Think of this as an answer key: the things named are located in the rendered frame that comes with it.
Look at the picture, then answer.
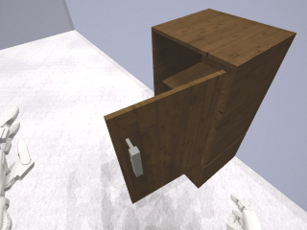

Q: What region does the cupboard door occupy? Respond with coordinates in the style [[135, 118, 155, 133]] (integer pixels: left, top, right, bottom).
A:
[[104, 70, 226, 204]]

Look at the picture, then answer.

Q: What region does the robot left forearm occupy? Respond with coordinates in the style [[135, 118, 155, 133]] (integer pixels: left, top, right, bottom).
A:
[[0, 196, 12, 230]]

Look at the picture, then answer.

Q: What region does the handle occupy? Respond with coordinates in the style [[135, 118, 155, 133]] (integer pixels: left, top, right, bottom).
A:
[[126, 138, 143, 177]]

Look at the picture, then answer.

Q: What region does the robot left hand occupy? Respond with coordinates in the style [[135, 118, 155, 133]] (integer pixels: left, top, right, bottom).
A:
[[0, 106, 35, 196]]

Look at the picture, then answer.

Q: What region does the robot right hand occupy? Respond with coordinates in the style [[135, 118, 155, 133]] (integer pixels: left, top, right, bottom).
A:
[[225, 193, 263, 230]]

